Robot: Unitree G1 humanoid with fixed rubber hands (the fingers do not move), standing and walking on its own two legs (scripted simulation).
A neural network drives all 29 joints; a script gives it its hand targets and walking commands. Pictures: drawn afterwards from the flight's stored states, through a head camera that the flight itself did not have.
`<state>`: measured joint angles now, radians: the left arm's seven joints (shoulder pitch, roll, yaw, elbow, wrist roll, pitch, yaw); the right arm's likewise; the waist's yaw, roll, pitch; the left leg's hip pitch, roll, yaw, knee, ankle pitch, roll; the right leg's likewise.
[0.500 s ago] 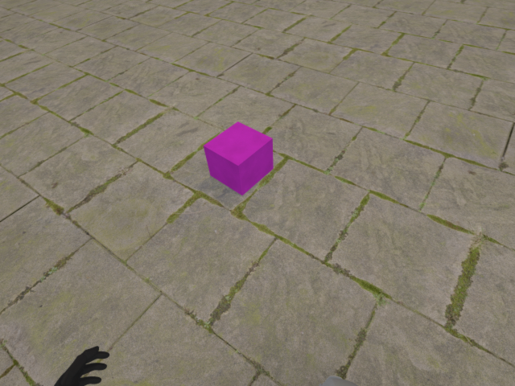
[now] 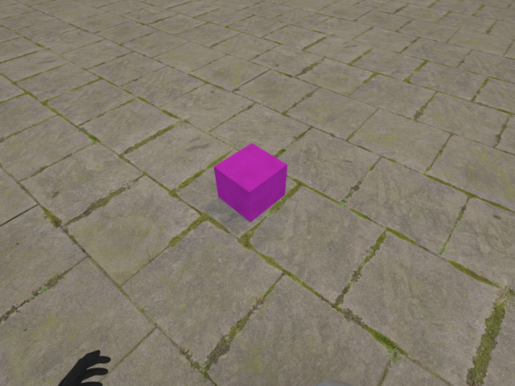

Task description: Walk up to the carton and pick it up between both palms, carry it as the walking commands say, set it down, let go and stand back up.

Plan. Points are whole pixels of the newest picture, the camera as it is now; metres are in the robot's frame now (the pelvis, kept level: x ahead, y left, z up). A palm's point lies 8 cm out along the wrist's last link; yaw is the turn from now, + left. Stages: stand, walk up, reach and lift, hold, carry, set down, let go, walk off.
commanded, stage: walk up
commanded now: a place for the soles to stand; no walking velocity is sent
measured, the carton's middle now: (251, 181) +1.18 +0.06 -0.63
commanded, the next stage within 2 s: none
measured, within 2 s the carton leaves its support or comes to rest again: neither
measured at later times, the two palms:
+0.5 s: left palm (85, 354) +0.18 +0.28 -0.01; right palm (477, 342) +0.22 -0.35 -0.09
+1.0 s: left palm (100, 302) +0.29 +0.31 -0.07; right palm (431, 258) +0.37 -0.32 -0.06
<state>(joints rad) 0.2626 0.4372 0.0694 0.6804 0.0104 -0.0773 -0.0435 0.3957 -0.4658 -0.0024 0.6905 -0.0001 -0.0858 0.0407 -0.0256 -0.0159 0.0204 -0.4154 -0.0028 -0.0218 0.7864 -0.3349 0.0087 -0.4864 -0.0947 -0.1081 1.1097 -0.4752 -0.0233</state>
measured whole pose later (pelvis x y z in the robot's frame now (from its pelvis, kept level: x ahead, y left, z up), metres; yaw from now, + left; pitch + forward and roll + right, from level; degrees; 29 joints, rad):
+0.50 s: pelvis +0.12 -0.05 +0.02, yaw +6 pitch -6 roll +1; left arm 0.34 0.42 0.07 0.68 0.01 -0.11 -0.02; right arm 0.37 -0.47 0.00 0.69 0.00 -0.03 0.09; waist -0.02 0.08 0.05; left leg -0.59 0.02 -0.03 1.02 -0.26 0.02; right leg -0.18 -0.09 -0.23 0.65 -0.36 -0.05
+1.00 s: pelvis +0.25 -0.01 +0.01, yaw +10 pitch -4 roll -1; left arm 0.32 0.42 0.07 0.68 0.01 -0.06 -0.04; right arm 0.36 -0.47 0.00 0.69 0.00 -0.09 0.03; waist -0.02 0.00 0.10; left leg -0.35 0.01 -0.02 0.71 -0.29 0.03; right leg -0.55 -0.09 -0.09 1.06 -0.41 -0.02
